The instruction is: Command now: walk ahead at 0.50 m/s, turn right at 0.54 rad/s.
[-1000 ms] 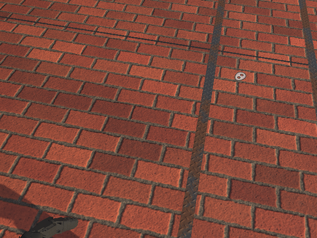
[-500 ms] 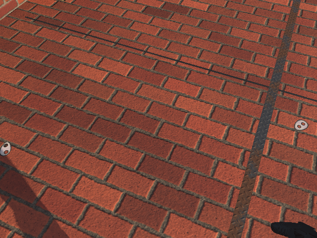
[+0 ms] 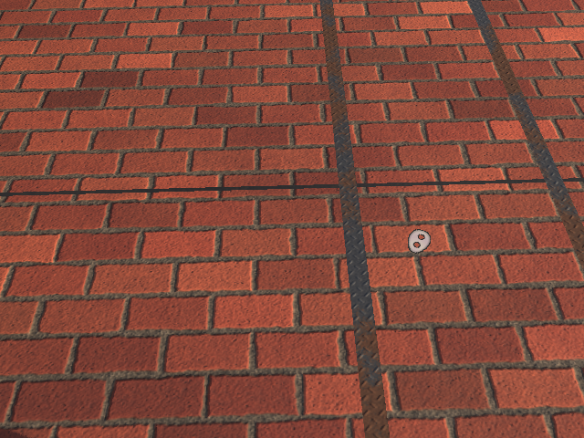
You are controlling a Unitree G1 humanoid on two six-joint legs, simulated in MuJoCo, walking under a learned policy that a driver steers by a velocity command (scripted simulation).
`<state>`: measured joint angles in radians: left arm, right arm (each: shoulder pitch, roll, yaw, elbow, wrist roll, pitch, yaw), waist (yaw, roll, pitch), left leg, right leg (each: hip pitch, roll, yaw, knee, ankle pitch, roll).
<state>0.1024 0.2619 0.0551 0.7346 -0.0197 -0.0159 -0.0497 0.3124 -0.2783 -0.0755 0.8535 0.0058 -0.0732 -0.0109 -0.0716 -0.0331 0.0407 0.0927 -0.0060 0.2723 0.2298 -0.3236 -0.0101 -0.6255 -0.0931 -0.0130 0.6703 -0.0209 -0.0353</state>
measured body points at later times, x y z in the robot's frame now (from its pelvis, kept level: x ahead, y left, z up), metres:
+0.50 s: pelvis +0.29 -0.04 +0.01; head +0.32 -0.06 +0.45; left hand +0.41 +0.23 -0.10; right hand +0.45 -0.33 -0.08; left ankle +0.51 +0.06 -0.70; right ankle +0.18 -0.11 -0.73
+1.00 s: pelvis +0.56 -0.09 +0.01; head +0.59 -0.10 +0.46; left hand +0.85 +0.04 -0.08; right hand +0.46 -0.36 -0.12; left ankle +0.51 +0.04 -0.73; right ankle +0.68 -0.29 -0.70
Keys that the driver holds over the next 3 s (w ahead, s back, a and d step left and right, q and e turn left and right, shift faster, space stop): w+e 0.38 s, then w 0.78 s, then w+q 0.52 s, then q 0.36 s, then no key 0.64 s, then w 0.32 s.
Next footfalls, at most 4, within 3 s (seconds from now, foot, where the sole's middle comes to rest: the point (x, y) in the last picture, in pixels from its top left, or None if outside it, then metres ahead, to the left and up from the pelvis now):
0.08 right None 0.22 -0.11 -0.77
0.58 left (281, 407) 0.54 0.03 -0.77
1.10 right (405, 321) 0.74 -0.30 -0.77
1.64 left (328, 219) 1.09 -0.14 -0.77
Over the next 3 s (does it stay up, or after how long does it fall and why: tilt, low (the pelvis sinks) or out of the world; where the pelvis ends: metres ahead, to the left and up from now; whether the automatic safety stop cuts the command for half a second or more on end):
stays up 1.26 -0.23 0.00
